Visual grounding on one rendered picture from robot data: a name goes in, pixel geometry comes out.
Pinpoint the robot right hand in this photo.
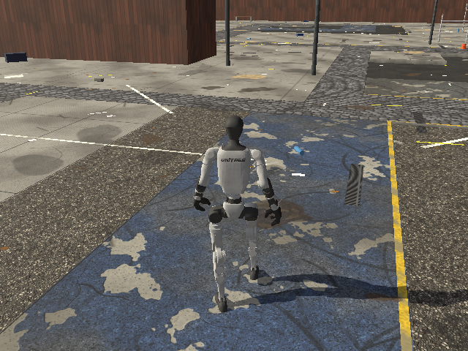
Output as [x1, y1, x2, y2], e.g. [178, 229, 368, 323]
[265, 207, 282, 226]

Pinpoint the robot left upper arm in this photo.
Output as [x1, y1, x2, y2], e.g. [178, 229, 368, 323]
[198, 147, 219, 186]

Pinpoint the right robot forearm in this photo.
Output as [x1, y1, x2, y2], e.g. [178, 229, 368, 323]
[263, 178, 279, 211]

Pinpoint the robot right upper arm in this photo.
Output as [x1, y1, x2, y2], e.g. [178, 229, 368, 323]
[249, 148, 269, 189]

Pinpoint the left robot thigh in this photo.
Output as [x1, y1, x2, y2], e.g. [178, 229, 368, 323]
[208, 205, 226, 265]

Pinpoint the robot head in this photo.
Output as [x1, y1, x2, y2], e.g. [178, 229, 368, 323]
[222, 116, 246, 151]

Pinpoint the robot left hand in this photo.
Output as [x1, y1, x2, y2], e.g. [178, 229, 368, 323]
[193, 197, 211, 211]

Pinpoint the left robot forearm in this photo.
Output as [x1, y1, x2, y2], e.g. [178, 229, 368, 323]
[194, 175, 206, 200]

